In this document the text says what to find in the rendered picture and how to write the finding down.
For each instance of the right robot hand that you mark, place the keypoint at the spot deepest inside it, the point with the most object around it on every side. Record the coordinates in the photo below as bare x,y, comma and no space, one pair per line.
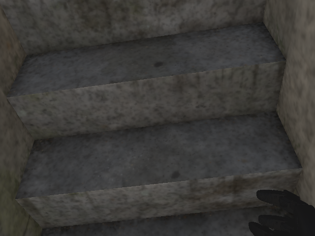
302,224

